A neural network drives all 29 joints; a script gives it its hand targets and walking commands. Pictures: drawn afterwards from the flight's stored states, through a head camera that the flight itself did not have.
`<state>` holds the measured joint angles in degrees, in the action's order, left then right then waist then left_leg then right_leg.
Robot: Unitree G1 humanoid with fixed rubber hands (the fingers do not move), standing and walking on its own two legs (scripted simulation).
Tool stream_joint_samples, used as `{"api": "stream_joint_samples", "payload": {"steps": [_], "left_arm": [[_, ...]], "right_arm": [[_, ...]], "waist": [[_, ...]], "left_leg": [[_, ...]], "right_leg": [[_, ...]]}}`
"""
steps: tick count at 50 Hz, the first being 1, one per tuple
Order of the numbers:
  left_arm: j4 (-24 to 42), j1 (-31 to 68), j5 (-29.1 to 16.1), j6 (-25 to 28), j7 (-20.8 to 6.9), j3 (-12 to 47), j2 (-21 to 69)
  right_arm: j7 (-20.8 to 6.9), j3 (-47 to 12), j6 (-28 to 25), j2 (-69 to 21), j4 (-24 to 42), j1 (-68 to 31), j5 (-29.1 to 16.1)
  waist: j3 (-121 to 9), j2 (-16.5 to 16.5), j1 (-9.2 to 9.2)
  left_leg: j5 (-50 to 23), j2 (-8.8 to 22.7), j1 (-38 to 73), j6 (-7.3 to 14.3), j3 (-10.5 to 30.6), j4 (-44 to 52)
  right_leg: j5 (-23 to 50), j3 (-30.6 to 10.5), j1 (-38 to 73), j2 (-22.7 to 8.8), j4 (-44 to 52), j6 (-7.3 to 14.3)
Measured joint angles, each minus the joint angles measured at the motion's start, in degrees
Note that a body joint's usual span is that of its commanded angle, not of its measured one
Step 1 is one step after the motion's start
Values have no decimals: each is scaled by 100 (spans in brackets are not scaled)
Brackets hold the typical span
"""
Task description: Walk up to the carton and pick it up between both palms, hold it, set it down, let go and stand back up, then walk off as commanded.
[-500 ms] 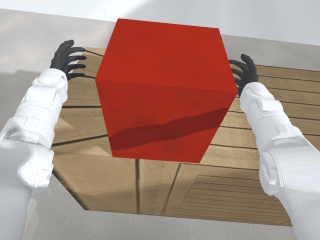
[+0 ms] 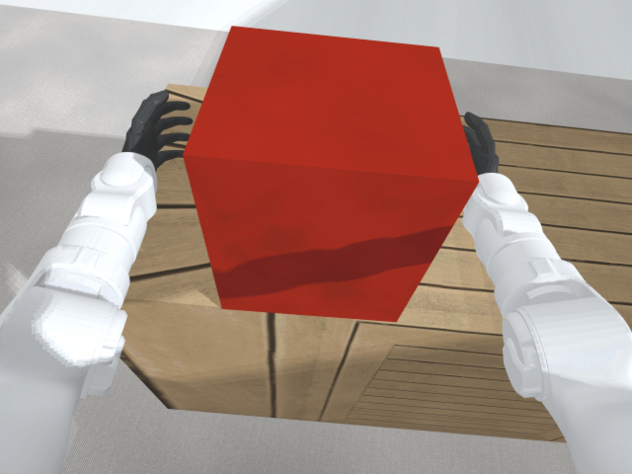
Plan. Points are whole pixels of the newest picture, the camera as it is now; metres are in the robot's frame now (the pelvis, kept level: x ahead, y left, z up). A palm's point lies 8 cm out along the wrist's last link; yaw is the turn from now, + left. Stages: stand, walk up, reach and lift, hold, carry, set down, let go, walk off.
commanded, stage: reach and lift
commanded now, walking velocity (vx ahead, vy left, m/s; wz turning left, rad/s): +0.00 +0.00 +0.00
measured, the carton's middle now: (322, 188) +0.48 +0.00 +0.08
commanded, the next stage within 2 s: none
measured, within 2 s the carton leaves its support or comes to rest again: leaves its support in 1.78 s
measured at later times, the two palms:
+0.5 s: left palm (175, 162) +0.47 +0.18 +0.13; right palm (463, 179) +0.46 -0.17 +0.13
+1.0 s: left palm (176, 161) +0.47 +0.18 +0.13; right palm (459, 178) +0.46 -0.17 +0.13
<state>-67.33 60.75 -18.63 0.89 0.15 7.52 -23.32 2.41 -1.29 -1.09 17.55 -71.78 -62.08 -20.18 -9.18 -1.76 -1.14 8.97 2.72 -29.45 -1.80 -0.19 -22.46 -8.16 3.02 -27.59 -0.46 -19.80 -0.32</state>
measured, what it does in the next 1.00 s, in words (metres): stands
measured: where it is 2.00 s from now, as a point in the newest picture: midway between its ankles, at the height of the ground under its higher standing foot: outside the picture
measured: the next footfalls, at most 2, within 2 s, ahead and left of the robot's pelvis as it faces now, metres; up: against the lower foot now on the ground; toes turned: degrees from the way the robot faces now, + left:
none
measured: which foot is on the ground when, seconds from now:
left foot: down 0.00-1.00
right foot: down 0.00-1.00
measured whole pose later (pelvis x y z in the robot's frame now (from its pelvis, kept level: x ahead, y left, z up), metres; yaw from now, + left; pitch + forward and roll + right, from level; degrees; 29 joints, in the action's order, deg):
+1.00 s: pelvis +0.00 +0.00 +0.00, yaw +0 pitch +16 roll -1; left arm -67.3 60.7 -10.4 1.4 3.5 -3.0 -15.6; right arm 7.8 2.1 -0.9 12.4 -70.2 -62.1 -17.7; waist -9.4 -1.8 -1.7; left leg 9.0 2.7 -29.5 -1.8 -0.2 -22.5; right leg -8.2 3.0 -27.6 -0.5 -19.8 -0.3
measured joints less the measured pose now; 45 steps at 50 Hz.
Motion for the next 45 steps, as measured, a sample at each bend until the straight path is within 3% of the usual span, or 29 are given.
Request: {"api": "stream_joint_samples", "payload": {"steps": [10,25,45], "left_arm": [[0,0,6,24,65,-219,312],[-1,0,392,46,248,-615,688],[0,0,701,46,331,-938,754]], "right_arm": [[226,1,-20,-239,2,0,0],[466,1,-19,-339,62,0,0],[535,173,13,-469,143,1,76]], "waist": [[-18,0,3],[-18,0,-9],[-18,0,-45]], "left_leg": [[-14,0,0,0,0,0],[-12,0,0,0,0,0],[4,0,-1,0,0,0]], "right_leg": [[16,0,-1,0,0,0],[11,-1,-1,0,0,0],[-4,-1,-2,0,0,0]]}}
